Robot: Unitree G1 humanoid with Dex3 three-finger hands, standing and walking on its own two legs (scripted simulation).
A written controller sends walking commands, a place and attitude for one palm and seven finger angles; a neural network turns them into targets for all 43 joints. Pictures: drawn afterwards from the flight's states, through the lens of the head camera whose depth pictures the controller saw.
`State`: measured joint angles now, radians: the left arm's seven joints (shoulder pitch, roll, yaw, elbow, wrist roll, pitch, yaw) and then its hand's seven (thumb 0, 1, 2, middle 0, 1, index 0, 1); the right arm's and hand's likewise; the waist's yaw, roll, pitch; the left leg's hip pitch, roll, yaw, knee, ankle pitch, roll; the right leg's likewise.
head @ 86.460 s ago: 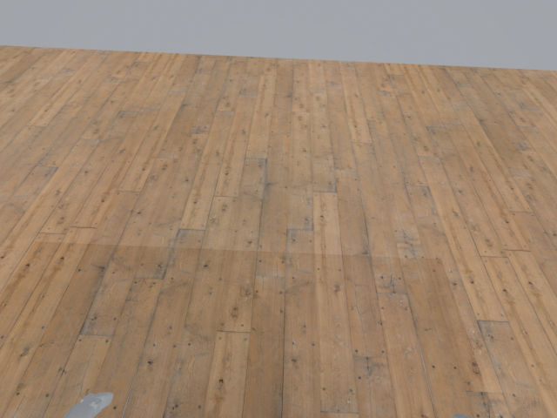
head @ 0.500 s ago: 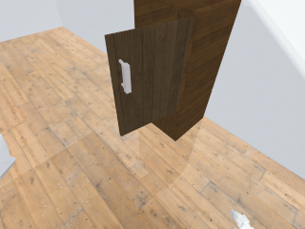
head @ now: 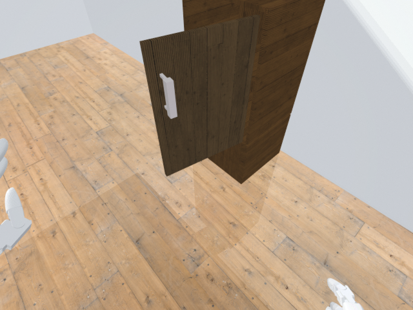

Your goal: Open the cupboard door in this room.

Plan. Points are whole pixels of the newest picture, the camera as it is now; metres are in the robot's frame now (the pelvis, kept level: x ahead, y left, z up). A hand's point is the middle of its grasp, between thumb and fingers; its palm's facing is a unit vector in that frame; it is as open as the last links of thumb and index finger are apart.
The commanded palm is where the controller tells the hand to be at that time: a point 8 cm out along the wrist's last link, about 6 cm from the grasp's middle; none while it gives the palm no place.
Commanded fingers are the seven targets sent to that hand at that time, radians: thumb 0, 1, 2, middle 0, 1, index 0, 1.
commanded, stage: let the arm hang, fingers relaxed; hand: left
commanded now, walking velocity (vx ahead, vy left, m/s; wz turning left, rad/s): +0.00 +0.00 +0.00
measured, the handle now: (167, 95) +0.73 +0.17 +0.02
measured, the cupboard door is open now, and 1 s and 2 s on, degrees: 79 79 79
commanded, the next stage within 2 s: look to check the result in 1.10 s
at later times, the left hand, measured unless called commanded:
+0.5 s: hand out of the picture -0.04 +0.22 -0.17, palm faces +0.09 -0.96 -0.25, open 7.1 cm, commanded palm none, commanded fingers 0.00 0.90 0.90 -0.20 -0.30 -0.20 -0.30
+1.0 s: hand out of the picture +0.06 +0.25 -0.15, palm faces +0.04 -0.96 -0.28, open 7.3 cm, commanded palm none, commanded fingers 0.00 0.90 0.90 -0.20 -0.30 -0.20 -0.30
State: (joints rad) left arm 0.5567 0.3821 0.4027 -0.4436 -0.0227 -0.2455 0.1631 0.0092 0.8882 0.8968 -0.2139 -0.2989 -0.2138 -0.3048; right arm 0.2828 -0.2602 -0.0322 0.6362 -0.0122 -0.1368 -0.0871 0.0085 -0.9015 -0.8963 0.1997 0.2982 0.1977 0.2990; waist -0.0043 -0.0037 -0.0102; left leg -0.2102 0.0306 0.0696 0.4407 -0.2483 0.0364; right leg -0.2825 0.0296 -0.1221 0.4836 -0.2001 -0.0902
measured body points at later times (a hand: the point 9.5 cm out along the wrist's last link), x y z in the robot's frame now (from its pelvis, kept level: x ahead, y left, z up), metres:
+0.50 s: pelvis -0.02 +0.02 +0.00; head +0.00 +0.02 +0.45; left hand -0.04 +0.27 -0.15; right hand +0.00 -0.22 -0.15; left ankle +0.01 +0.14 -0.74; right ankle +0.04 -0.06 -0.74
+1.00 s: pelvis +0.00 +0.04 +0.01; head +0.01 +0.03 +0.46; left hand +0.06 +0.30 -0.13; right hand +0.03 -0.20 -0.15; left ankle +0.01 +0.14 -0.74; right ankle +0.04 -0.06 -0.74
